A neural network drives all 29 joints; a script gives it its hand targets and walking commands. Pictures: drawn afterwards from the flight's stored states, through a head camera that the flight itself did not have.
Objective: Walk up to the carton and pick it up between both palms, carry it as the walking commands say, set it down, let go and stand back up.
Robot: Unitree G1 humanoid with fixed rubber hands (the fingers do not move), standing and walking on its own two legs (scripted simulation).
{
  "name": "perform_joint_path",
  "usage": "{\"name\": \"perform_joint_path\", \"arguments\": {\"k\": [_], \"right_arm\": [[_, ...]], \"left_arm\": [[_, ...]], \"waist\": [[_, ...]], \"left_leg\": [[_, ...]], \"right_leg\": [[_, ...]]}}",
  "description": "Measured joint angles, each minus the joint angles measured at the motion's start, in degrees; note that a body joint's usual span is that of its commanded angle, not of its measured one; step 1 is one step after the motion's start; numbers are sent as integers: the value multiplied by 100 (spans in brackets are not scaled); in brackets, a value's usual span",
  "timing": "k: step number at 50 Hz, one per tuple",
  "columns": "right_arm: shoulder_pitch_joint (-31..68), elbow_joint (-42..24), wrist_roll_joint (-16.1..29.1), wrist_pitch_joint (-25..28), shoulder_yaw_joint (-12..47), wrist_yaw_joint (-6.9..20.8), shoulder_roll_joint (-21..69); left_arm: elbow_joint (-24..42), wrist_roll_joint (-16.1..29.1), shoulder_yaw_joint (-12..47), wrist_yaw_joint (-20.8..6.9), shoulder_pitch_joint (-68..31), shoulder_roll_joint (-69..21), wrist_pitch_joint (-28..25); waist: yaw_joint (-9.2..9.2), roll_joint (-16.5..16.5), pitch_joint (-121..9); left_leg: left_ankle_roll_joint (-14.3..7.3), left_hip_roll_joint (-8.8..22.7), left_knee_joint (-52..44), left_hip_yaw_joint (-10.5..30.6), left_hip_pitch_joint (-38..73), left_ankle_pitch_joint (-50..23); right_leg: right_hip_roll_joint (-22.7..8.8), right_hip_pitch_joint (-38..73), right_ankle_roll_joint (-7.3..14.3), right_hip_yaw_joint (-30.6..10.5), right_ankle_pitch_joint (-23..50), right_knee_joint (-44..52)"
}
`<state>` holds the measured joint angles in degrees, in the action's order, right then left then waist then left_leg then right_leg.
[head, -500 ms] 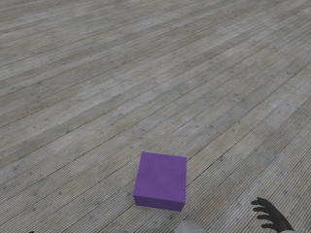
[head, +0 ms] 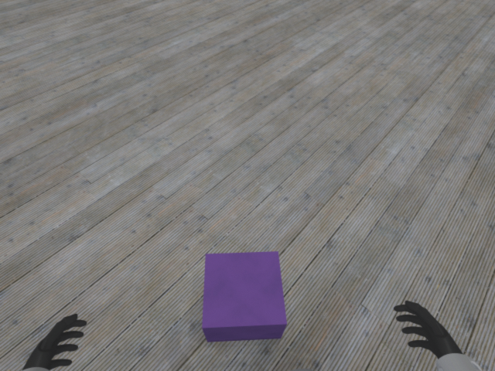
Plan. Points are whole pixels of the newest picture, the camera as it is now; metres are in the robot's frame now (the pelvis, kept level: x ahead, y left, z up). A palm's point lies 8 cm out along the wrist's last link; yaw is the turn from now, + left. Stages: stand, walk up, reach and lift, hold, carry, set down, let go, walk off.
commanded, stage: walk up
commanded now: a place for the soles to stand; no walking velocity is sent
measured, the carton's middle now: (243, 296) +0.46 +0.00 -0.66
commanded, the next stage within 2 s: none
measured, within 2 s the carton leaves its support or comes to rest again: neither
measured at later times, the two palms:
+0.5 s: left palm (51, 364) +0.16 +0.30 -0.05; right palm out of the picture +0.11 -0.33 -0.06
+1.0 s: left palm (56, 357) +0.17 +0.30 -0.05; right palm out of the picture +0.11 -0.32 -0.06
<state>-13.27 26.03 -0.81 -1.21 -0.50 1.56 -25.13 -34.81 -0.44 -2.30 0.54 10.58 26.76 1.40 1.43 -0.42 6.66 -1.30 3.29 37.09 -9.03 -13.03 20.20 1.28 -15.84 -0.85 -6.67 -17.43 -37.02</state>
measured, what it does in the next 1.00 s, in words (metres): stands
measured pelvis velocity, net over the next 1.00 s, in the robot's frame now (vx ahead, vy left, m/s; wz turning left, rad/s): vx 0.00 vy -0.01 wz -0.08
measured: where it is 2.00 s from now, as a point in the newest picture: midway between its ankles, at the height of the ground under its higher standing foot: outside the picture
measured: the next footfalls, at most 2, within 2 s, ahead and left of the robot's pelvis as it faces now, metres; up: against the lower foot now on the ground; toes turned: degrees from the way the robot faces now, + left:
none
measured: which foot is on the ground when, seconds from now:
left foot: down 0.00-1.00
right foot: down 0.00-1.00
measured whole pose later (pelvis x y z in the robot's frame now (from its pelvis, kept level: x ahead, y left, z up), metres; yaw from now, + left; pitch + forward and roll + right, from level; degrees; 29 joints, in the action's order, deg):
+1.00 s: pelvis +0.00 -0.01 +0.00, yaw -5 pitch -3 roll +0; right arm -15.3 28.3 -1.7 -1.4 -1.9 1.6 -25.2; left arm -35.4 -0.7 -2.3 0.4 12.1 26.2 1.2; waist 1.2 0.6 5.5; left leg -0.7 4.4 37.7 -10.0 -13.3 21.1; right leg 3.4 -17.5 -0.4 -8.3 -16.6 -37.4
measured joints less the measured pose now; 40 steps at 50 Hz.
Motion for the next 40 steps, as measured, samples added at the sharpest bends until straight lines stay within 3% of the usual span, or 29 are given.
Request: {"name": "perform_joint_path", "arguments": {"k": [31,38,40], "right_arm": [[-221,201,-89,-28,-208,20,-88],[-198,197,-119,-111,-213,12,-82],[-197,162,-99,-136,-231,29,-98]], "left_arm": [[-37,-24,-7,-40,55,-58,-29],[14,-18,-26,-35,99,-28,-28],[11,-27,-7,-26,129,-48,-25]], "waist": [[44,75,-97],[61,129,-39],[43,129,-59]], "left_leg": [[65,109,-100,-309,-14,-73],[113,245,211,-236,-91,100],[89,135,202,-140,-117,160]], "right_leg": [[144,-239,1,-299,88,-93],[254,-238,34,-224,-4,-240],[229,-269,41,-245,-24,-265]]}}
